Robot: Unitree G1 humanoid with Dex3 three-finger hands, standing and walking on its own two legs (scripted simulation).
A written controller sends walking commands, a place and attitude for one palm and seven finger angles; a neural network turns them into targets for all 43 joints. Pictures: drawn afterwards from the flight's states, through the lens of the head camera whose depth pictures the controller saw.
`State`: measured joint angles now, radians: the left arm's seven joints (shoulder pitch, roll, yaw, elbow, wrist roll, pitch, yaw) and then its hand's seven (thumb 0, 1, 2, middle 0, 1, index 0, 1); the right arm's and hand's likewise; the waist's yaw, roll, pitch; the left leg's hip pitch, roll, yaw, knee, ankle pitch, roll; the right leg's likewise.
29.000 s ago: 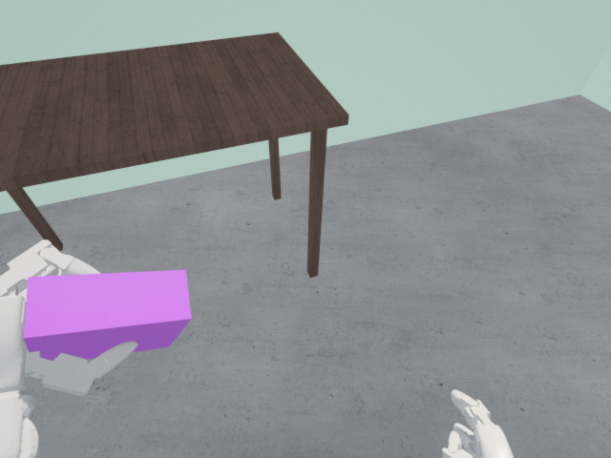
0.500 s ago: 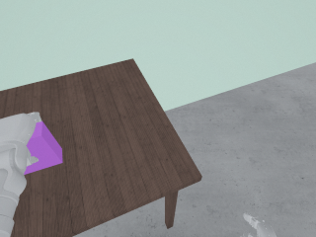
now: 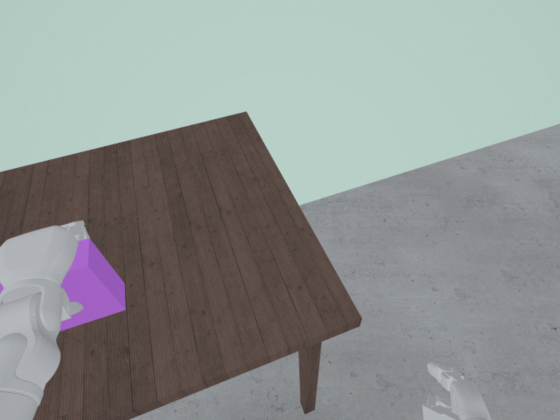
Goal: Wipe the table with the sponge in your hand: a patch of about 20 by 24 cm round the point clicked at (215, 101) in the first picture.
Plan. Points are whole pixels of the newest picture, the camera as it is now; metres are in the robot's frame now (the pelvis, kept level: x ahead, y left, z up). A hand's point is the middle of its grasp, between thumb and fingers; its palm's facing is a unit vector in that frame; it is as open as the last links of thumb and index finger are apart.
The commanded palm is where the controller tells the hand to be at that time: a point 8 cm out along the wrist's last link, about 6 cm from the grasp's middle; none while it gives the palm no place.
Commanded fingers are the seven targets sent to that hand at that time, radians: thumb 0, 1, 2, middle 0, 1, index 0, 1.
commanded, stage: wipe back along the first lane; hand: left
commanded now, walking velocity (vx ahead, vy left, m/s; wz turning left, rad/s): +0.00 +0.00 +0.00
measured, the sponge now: (76, 295) +0.27 +0.35 +0.02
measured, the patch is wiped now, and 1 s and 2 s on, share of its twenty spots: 1.00 1.00 1.00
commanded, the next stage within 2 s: lift the sponge slowly off the table in 0.58 s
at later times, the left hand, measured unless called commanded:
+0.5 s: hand (62, 309) +0.23 +0.32 +0.07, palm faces +0.00 -0.02 -1.00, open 9.6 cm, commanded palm +0.18 +0.30 +0.10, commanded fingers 0.00 0.10 1.30 -1.20 -1.60 -1.20 -1.60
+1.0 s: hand (55, 329) +0.20 +0.31 +0.07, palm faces -0.02 -0.06 -1.00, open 9.6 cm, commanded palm +0.17 +0.31 +0.12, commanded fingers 0.00 0.10 1.30 -1.20 -1.60 -1.20 -1.60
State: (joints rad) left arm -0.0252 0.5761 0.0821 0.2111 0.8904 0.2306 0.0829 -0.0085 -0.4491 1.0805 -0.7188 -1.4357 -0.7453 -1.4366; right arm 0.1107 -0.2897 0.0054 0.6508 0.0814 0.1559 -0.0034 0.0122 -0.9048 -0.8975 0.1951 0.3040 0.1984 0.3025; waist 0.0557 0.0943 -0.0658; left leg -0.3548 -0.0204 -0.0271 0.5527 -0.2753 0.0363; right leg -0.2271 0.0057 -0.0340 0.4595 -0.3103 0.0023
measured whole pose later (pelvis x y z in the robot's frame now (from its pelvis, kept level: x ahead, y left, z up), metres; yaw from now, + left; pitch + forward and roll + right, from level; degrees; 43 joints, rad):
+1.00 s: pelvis -0.01 -0.01 +0.00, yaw -1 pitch +1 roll -1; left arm 0.30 0.55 0.07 -0.12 0.85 0.28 0.08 0.01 -0.46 1.08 -0.73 -1.43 -0.76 -1.43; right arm 0.07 -0.27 0.01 0.65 0.07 0.12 -0.03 0.01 -0.90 -0.90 0.19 0.30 0.20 0.30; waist 0.09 0.10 -0.04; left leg -0.28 -0.01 -0.02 0.55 -0.28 0.02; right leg -0.17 0.02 -0.02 0.48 -0.32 -0.01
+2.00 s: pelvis -0.03 -0.02 +0.01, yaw +0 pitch -3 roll -1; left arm 0.20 0.61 0.08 -0.21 0.81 0.33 -0.04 -0.01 -0.48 1.08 -0.78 -1.39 -0.80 -1.38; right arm 0.02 -0.28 0.04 0.65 0.06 0.10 -0.05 0.01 -0.90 -0.90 0.20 0.30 0.20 0.30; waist 0.12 0.12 0.01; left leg -0.19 0.00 -0.03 0.45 -0.21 0.01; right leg -0.08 0.02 -0.03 0.39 -0.26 -0.02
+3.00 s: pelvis -0.03 -0.02 +0.01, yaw +0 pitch -3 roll -1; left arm 0.14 0.68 0.09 -0.32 0.76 0.38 -0.13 -0.01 -0.49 1.08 -0.78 -1.38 -0.80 -1.38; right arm 0.01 -0.29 0.05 0.63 0.07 0.09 -0.07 0.01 -0.90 -0.90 0.20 0.30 0.20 0.30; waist 0.14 0.13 0.01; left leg -0.22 -0.01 -0.04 0.47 -0.20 0.01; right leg -0.11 0.02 -0.04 0.42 -0.26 -0.02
